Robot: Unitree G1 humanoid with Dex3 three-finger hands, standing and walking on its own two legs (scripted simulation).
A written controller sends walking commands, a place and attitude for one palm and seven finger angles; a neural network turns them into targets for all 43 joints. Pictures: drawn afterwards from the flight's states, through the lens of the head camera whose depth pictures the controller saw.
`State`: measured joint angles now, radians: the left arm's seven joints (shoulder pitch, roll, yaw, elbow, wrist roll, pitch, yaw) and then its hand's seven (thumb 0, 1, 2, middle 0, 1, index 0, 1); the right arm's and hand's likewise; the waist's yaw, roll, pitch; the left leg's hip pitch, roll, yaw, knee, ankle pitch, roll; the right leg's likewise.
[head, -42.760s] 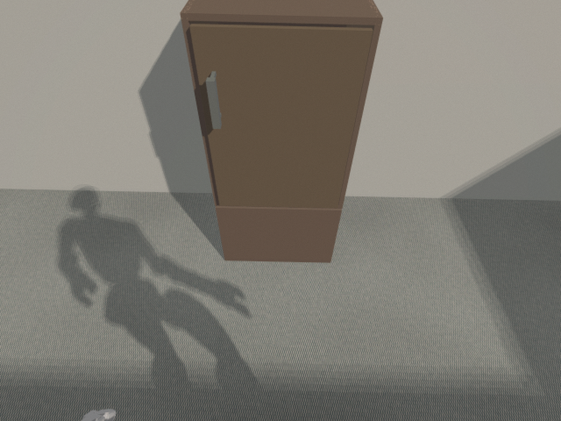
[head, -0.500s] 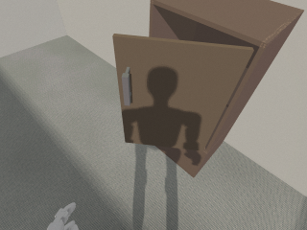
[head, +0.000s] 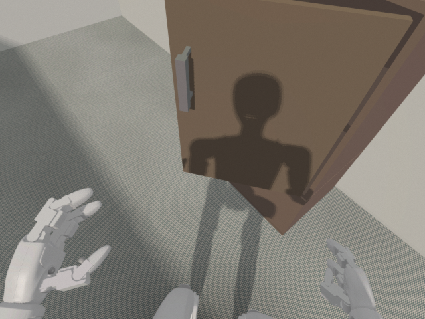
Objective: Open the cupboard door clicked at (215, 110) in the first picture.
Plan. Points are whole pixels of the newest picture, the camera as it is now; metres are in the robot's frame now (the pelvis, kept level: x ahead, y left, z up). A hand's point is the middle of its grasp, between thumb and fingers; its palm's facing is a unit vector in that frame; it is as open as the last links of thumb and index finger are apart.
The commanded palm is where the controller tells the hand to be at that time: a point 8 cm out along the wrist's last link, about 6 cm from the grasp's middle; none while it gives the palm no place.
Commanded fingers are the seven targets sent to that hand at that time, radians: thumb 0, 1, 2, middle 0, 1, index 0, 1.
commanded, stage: raise the hand with hooked fingers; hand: left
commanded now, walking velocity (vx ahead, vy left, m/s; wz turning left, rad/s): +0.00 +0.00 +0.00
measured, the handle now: (186, 80) +0.58 +0.13 +0.11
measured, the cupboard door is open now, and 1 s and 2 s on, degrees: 37 37 37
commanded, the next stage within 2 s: move the hooked fingers beside the handle in 1.48 s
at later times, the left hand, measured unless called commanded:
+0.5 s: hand (75, 218) +0.25 +0.26 +0.07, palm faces -0.14 -0.99 -0.05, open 12.7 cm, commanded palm +0.24 +0.32 +0.09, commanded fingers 0.00 -0.43 0.33 -0.29 -1.15 -0.29 -1.15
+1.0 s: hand (26, 168) +0.30 +0.34 +0.13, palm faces -0.05 -1.00 -0.07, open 13.9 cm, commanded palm +0.27 +0.38 +0.13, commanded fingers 0.00 -0.50 0.30 -0.30 -1.20 -0.30 -1.20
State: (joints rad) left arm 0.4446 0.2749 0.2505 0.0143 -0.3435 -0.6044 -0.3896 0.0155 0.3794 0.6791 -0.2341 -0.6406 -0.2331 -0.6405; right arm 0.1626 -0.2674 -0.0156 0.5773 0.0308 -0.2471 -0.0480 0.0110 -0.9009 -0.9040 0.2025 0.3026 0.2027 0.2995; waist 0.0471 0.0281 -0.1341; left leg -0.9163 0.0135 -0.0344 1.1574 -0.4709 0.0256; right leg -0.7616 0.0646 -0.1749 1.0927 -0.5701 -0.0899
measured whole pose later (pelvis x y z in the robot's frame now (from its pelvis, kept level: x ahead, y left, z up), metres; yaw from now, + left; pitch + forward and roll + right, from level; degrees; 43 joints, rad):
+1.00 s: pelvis +0.00 +0.07 +0.05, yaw -2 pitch +8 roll -4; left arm -0.05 0.48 0.40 0.37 -0.34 -0.23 -0.51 -0.01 -0.49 0.31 -0.30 -1.20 -0.30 -1.20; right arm 0.29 -0.28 0.06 0.55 0.05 -0.19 -0.07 0.01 -0.90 -0.90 0.21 0.30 0.21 0.30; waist 0.00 0.01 -0.07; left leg -0.65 -0.05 0.06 0.85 -0.35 0.11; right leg -0.53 0.01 -0.07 0.81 -0.42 0.01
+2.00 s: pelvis +0.02 +0.03 +0.05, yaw -2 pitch +11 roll -2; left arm -0.25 0.48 0.39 0.61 -0.32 -0.25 -0.53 -0.01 -0.50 0.30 -0.30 -1.20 -0.30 -1.20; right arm 0.31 -0.29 0.04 0.58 0.06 -0.15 -0.07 0.01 -0.90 -0.90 0.21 0.30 0.21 0.30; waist -0.05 0.02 -0.09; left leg -0.69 -0.01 0.04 0.86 -0.36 0.07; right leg -0.57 0.05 -0.09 0.81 -0.44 -0.05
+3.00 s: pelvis +0.02 +0.03 +0.03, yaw -3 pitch +16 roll -3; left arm -0.77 0.49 0.33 1.11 -0.17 -0.37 -0.32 -0.01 -0.50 0.30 -0.30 -1.20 -0.30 -1.20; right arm 0.39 -0.28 0.03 0.64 0.04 0.04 -0.02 0.01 -0.90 -0.90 0.21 0.30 0.21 0.30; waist -0.14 0.01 -0.10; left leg -0.82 0.00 0.06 0.92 -0.39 0.08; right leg -0.71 0.05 -0.07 0.88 -0.46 -0.04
